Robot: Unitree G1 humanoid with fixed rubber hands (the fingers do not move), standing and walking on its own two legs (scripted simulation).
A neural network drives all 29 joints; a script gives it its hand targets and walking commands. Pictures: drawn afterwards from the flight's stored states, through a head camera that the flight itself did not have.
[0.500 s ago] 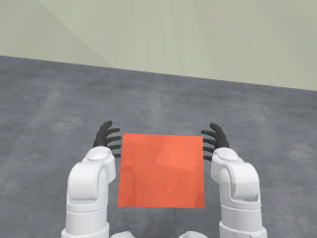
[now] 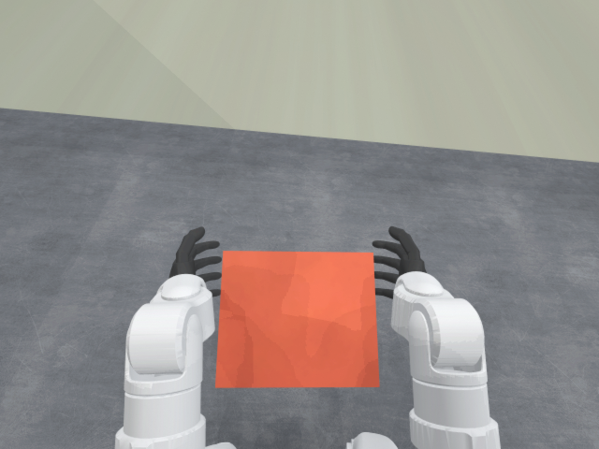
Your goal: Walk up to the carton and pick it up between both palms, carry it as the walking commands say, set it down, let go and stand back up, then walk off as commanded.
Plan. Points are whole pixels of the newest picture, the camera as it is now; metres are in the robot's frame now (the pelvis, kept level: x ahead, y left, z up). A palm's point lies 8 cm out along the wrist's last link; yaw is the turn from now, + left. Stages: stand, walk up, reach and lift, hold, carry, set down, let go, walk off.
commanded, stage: carry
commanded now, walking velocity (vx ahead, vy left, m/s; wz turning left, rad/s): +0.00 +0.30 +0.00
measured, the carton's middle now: (295, 316) +0.30 +0.01 -0.02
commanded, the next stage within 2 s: none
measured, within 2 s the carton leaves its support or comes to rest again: neither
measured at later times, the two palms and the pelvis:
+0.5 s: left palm (11, 315) +0.23 +0.31 +0.10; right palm (269, 327) +0.22 +0.04 +0.10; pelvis -0.06 +0.19 +0.00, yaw +1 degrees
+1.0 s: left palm out of the picture +0.17 +0.48 +0.11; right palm (78, 394) +0.16 +0.21 +0.11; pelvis -0.12 +0.36 +0.01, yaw +0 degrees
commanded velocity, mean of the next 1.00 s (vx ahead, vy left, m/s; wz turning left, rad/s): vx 0.00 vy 0.30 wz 0.00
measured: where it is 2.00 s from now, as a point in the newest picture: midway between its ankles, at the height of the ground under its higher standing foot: outside the picture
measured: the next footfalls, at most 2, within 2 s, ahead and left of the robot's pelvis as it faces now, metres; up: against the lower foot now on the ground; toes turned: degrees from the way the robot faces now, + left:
right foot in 0.18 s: +0.00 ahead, -0.03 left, +0.00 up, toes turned -9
left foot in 0.48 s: +0.02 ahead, +0.34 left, +0.00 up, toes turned +5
